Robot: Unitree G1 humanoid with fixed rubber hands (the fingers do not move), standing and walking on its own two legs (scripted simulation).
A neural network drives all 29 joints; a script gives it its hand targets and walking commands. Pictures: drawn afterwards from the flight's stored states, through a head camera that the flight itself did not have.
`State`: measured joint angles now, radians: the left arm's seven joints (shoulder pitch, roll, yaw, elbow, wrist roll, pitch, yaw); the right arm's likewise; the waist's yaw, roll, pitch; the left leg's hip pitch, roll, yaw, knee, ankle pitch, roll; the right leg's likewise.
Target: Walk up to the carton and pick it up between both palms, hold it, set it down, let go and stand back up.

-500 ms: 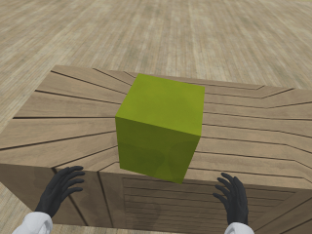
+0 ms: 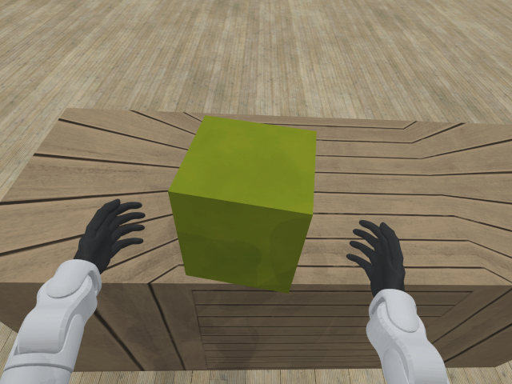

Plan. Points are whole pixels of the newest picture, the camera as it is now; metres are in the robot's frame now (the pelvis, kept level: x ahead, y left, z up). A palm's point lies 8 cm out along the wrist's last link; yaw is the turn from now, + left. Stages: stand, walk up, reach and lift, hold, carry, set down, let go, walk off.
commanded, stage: reach and lift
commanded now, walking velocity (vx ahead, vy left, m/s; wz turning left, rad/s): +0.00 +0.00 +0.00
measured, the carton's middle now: (248, 206) +0.43 +0.04 +0.01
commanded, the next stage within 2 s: none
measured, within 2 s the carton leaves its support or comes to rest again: neither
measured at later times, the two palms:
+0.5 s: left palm (103, 195) +0.34 +0.26 +0.12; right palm (379, 225) +0.33 -0.15 +0.11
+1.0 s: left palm (116, 140) +0.41 +0.25 +0.16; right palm (372, 172) +0.40 -0.14 +0.16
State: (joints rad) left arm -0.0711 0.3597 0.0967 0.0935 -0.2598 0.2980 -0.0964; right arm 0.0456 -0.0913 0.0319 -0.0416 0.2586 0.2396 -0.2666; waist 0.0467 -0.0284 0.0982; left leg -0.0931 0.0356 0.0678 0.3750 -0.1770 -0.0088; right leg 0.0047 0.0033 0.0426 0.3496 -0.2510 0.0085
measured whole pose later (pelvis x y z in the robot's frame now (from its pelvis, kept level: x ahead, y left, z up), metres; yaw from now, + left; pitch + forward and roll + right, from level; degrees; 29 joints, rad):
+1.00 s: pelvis -0.02 +0.00 +0.00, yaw +1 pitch +5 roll -2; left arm -0.89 0.49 0.03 0.72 -0.30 0.42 -0.04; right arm -0.81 -0.17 -0.03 0.60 0.35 0.36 -0.27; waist -0.04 -0.04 -0.02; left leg -0.37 0.05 0.03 0.41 -0.13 0.00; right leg -0.24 0.02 0.01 0.34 -0.19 0.01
